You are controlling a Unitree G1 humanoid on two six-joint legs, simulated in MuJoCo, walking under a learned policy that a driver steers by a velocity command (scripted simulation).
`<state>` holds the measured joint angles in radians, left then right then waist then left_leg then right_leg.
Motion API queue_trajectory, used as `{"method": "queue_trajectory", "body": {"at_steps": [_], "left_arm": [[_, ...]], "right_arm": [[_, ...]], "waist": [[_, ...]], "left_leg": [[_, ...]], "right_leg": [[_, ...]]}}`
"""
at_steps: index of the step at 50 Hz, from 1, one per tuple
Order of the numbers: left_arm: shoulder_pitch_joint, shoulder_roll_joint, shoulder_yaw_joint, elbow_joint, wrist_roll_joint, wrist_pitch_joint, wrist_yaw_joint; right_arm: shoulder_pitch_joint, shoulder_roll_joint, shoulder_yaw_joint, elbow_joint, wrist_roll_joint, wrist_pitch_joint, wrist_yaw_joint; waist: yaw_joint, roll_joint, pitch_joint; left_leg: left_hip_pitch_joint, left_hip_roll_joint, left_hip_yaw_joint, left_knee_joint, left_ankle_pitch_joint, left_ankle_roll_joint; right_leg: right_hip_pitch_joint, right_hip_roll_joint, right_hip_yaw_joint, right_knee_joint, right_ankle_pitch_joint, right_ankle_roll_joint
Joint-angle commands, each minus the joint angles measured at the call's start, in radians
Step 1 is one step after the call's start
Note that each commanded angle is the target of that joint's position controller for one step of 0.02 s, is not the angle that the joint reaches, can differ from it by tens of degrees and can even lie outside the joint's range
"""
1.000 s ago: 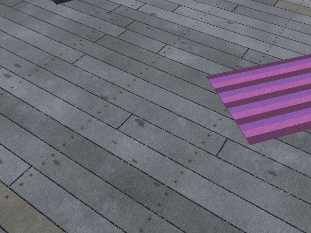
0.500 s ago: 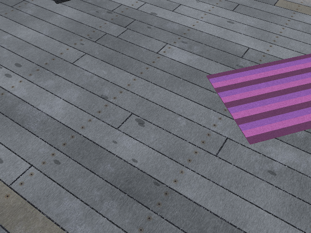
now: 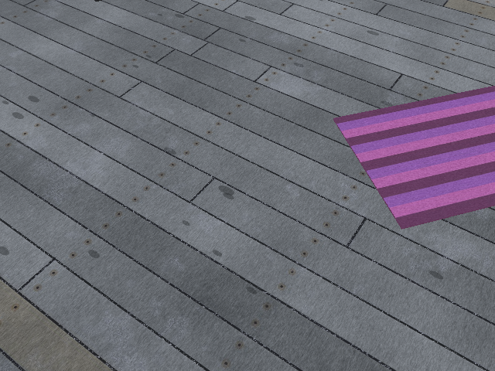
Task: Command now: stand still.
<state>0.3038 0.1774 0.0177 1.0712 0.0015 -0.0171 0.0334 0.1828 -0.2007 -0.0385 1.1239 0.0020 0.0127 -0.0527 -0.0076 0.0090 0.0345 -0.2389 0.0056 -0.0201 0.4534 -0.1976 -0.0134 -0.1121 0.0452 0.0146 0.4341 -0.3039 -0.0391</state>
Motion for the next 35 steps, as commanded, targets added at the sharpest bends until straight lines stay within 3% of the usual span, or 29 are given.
{"method": "queue_trajectory", "body": {"at_steps": [1,20,21,22,23,24,25,26,28,31,32,33,35], "left_arm": [[0.068,0.093,0.015,-0.01,0.0,-0.005,0.002],[0.091,0.082,0.012,0.008,-0.002,-0.004,0.002],[0.128,0.085,0.016,0.024,-0.006,-0.001,0.005],[0.138,0.131,0.032,0.018,-0.019,0.001,0.008],[0.186,0.178,0.047,0.013,-0.03,-0.005,0.008],[0.194,0.212,0.059,-0.005,-0.037,-0.021,0.011],[0.165,0.248,0.072,-0.013,-0.025,-0.041,0.009],[0.122,0.201,0.061,-0.035,-0.019,-0.063,0.007],[0.078,0.141,0.048,-0.069,-0.029,-0.08,-0.004],[0.094,0.186,0.058,-0.091,-0.035,-0.077,-0.005],[0.116,0.202,0.064,-0.06,0.049,-0.07,-0.017],[0.111,0.2,0.068,-0.062,0.054,-0.068,-0.021],[0.06,0.212,0.074,-0.077,0.029,-0.07,-0.026]], "right_arm": [[0.027,-0.095,-0.013,-0.023,0.0,-0.006,-0.003],[0.062,-0.083,-0.01,-0.02,0.002,-0.009,-0.004],[0.091,-0.07,-0.008,-0.005,0.004,-0.007,-0.005],[0.089,-0.082,-0.016,-0.008,0.016,-0.008,-0.004],[0.02,-0.094,-0.019,-0.043,0.018,-0.02,0.001],[-0.08,-0.08,-0.012,-0.101,0.027,-0.045,0.017],[-0.13,-0.075,-0.012,-0.137,0.04,-0.066,0.026],[-0.121,-0.095,-0.02,-0.143,0.044,-0.085,0.033],[-0.077,-0.102,-0.028,-0.14,0.035,-0.116,0.049],[-0.101,-0.061,-0.022,-0.152,0.03,-0.136,0.059],[-0.111,-0.049,-0.02,-0.188,-0.054,-0.089,0.097],[-0.095,-0.054,-0.028,-0.196,-0.054,-0.064,0.107],[0.051,-0.072,-0.04,-0.17,-0.032,-0.053,0.1]], "waist": [[0.001,-0.013,0.012],[0.004,-0.011,0.02],[0.01,-0.028,-0.027],[0.023,-0.069,0.007],[0.062,-0.117,0.078],[0.089,-0.205,0.134],[0.088,-0.224,0.202],[0.055,-0.15,0.217],[0.025,-0.074,0.134],[0.04,-0.126,0.076],[0.029,-0.161,0.061],[0.021,-0.171,0.083],[-0.052,-0.12,0.088]], "left_leg": [[0.091,0.026,-0.026,-0.038,0.14,0.033],[0.087,0.025,-0.025,-0.035,0.142,0.034],[0.094,-0.013,0.019,0.001,-0.06,0.036],[0.014,-0.053,0.062,0.078,-0.327,0.042],[-0.145,-0.054,0.068,0.178,-0.425,0.045],[-0.308,-0.026,0.08,0.342,-0.306,0.046],[-0.445,0.042,0.011,0.472,-0.258,0.06],[-0.542,0.094,-0.034,0.558,-0.222,0.067],[-0.575,0.121,-0.03,0.512,-0.146,0.068],[-0.312,0.074,0.065,0.274,-0.074,0.039],[-0.204,0.026,0.128,0.202,-0.145,0.038],[-0.115,0.009,0.17,0.175,-0.139,0.038],[0.101,-0.016,0.207,0.1,-0.065,0.048]], "right_leg": [[-0.123,-0.064,0.055,-0.099,0.186,-0.01],[-0.126,-0.061,0.051,-0.097,0.181,-0.01],[-0.103,-0.051,0.048,-0.115,-0.053,-0.027],[-0.118,-0.077,0.107,-0.141,-0.379,-0.072],[-0.118,-0.175,0.259,-0.221,-0.631,-0.136],[-0.057,-0.318,0.42,-0.339,-0.65,-0.202],[-0.065,-0.432,0.589,-0.399,-0.619,-0.258],[-0.013,-0.442,0.585,-0.383,-0.5,-0.247],[0.091,-0.364,0.409,-0.335,-0.297,-0.177],[-0.027,-0.264,0.224,-0.329,-0.196,-0.132],[-0.089,-0.229,0.183,-0.335,-0.257,-0.148],[-0.156,-0.233,0.17,-0.325,-0.281,-0.159],[-0.281,-0.238,0.149,-0.241,-0.276,-0.163]]}}
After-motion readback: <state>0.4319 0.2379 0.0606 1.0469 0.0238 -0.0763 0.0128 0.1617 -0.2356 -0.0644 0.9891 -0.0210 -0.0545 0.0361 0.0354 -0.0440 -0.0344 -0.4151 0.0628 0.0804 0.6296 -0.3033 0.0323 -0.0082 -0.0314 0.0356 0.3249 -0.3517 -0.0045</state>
